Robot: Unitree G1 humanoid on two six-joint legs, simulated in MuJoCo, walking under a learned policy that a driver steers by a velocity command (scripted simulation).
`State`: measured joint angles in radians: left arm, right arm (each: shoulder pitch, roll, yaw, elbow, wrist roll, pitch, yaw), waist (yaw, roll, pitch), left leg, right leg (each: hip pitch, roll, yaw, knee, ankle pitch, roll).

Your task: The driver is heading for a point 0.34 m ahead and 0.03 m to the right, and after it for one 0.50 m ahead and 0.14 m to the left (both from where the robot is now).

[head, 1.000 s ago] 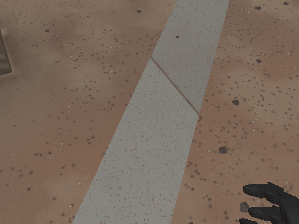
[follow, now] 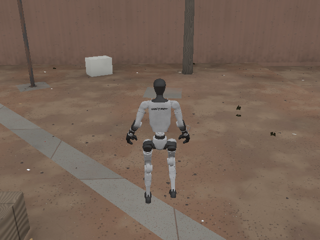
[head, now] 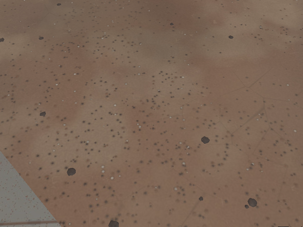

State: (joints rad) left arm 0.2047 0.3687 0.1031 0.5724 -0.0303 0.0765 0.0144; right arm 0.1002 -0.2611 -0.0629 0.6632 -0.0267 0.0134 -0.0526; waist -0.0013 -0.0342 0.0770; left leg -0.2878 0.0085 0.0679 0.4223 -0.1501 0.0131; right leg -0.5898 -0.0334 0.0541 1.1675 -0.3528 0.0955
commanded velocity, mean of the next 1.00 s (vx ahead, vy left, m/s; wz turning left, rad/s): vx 0.37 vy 0.00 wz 0.06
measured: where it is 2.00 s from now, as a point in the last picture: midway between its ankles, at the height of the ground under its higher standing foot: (174, 224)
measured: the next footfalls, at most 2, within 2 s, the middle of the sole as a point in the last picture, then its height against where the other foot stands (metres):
right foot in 0.20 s outside the picture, level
left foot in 0.62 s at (164, 224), level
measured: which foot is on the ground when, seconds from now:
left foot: down 0.00-0.20, up 0.22-0.60, down 0.62-1.00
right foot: up 0.00-0.18, down 0.20-0.62, up 0.64-1.00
